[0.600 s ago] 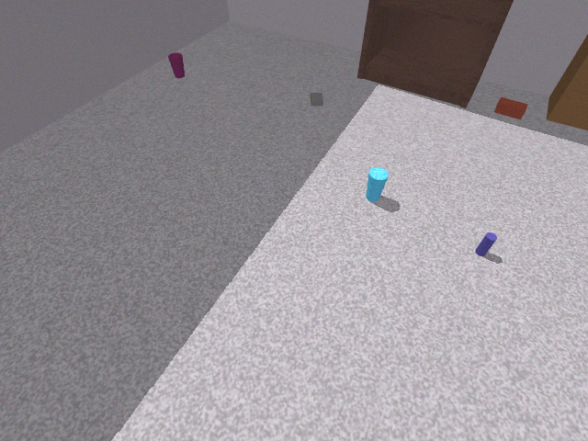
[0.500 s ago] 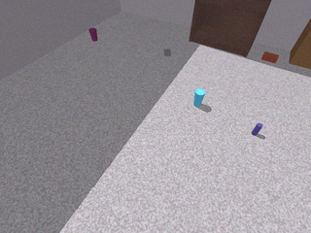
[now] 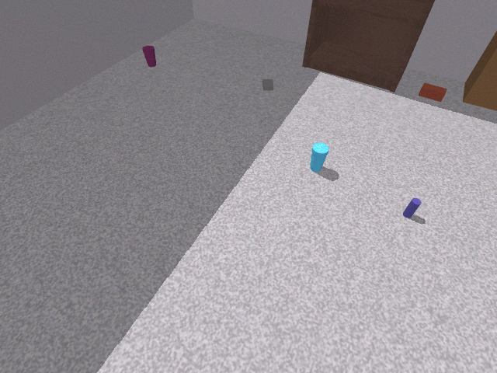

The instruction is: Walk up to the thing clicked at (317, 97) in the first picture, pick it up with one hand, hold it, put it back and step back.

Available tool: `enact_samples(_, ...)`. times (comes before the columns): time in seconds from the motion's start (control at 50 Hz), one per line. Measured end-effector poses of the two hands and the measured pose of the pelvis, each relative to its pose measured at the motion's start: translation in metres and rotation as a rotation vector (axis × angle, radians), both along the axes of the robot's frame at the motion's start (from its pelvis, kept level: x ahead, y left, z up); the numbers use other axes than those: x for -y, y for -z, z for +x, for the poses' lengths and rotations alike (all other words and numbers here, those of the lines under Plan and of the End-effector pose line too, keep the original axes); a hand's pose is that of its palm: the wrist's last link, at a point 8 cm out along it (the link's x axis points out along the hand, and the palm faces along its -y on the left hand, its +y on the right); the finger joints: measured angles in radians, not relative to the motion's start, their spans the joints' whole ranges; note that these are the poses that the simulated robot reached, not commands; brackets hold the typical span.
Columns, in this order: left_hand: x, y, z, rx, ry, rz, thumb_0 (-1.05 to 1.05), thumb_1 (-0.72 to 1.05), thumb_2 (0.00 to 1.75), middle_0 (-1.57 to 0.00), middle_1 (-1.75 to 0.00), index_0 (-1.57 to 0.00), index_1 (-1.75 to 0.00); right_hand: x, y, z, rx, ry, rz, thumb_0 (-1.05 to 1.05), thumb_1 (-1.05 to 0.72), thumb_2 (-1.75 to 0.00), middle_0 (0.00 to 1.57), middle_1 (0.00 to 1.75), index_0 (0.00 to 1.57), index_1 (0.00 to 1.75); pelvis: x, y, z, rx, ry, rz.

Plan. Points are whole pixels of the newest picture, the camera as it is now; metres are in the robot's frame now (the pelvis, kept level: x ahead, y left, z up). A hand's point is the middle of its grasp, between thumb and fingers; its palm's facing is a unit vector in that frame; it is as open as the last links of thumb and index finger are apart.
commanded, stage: stand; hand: left
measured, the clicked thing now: (268, 84) +2.18 -0.24 -0.77
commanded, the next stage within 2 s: walk up in 0.52 s
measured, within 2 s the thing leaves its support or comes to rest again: neither
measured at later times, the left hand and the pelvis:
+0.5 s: hand out of the picture +0.08 +0.25 -0.16, palm faces -0.03 -0.94 -0.34, open 7.4 cm; pelvis +0.00 +0.00 +0.00, yaw +0 degrees
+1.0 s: hand (151, 272) +0.34 +0.20 -0.12, palm faces -0.29 -0.78 -0.55, open 7.4 cm; pelvis +0.14 -0.07 -0.04, yaw -23 degrees
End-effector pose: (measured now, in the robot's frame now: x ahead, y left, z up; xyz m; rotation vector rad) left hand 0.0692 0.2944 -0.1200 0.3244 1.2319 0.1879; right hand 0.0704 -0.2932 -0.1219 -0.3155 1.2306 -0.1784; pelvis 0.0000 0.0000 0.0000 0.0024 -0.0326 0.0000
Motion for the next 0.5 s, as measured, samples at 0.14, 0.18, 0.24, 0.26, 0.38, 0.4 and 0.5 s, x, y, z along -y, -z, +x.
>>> enact_samples(0.14,0.0000,-0.0003,0.0013,0.001,0.000,0.001,0.00,0.90,0.90,-0.20,-0.30,-0.20,-0.30,0.0004,-0.0001,0.0012,0.000,0.001,0.000,0.00,-0.90,-0.90,0.20,0.30,0.20,0.30,0.0003,-0.0001,0.0012,0.000,0.000,-0.001)
enact_samples(0.18,0.0003,-0.0003,0.0017,0.001,-0.001,0.000,0.00,0.90,0.90,-0.20,-0.30,-0.20,-0.30,0.0007,-0.0002,0.0015,0.000,0.001,-0.001,0.00,-0.90,-0.90,0.20,0.30,0.20,0.30,0.0003,-0.0002,0.0014,0.001,0.000,-0.001)
enact_samples(0.24,0.0006,-0.0006,0.0024,0.003,-0.001,0.000,0.00,0.90,0.90,-0.20,-0.30,-0.20,-0.30,0.0011,-0.0004,0.0018,0.001,0.002,-0.001,0.00,-0.90,-0.90,0.20,0.30,0.20,0.30,0.0004,-0.0003,0.0018,0.001,0.000,-0.001)
enact_samples(0.26,0.0006,-0.0006,0.0026,0.004,0.000,0.000,0.00,0.90,0.90,-0.20,-0.30,-0.20,-0.30,0.0012,-0.0005,0.0019,0.001,0.002,-0.002,0.00,-0.90,-0.90,0.20,0.30,0.20,0.30,0.0004,-0.0003,0.0019,0.001,0.000,-0.001)
enact_samples(0.38,0.0007,-0.0006,0.0032,0.006,0.000,0.000,0.00,0.90,0.90,-0.20,-0.30,-0.20,-0.30,0.0019,-0.0012,0.0022,0.004,0.004,-0.003,0.00,-0.90,-0.90,0.20,0.30,0.20,0.30,0.0007,-0.0004,0.0022,0.003,0.000,-0.001)
enact_samples(0.4,0.0007,-0.0006,0.0033,0.006,-0.001,0.000,0.00,0.90,0.90,-0.20,-0.30,-0.20,-0.30,0.0020,-0.0014,0.0022,0.005,0.004,-0.003,0.00,-0.90,-0.90,0.20,0.30,0.20,0.30,0.0007,-0.0004,0.0022,0.003,0.000,-0.001)
enact_samples(0.5,0.0008,-0.0006,0.0029,0.008,-0.001,-0.001,0.00,0.90,0.90,-0.20,-0.30,-0.20,-0.30,0.0025,-0.0018,0.0014,0.004,0.004,-0.005,0.00,-0.90,-0.90,0.20,0.30,0.20,0.30,0.0009,-0.0005,0.0019,0.003,0.000,-0.002)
